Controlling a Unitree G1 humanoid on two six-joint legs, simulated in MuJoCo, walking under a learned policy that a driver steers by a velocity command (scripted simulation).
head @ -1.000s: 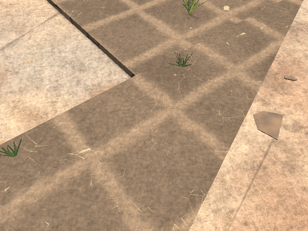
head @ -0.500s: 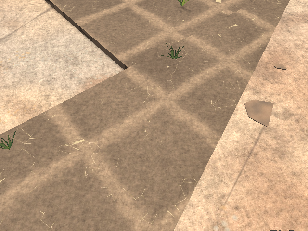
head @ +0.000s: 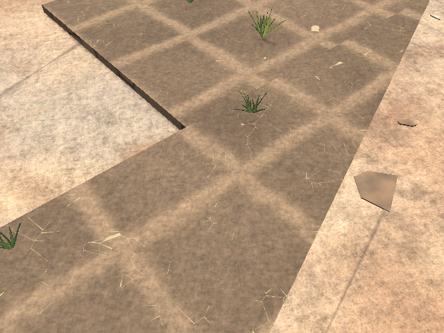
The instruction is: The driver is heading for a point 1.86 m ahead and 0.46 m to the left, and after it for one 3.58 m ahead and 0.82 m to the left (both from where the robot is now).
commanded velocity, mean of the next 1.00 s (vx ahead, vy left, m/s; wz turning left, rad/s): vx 0.48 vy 0.00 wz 0.33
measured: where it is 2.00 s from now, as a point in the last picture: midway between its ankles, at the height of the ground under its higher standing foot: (152, 198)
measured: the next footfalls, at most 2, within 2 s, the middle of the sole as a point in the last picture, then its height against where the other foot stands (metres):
left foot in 0.20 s outside the picture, level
right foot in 0.70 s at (269, 325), level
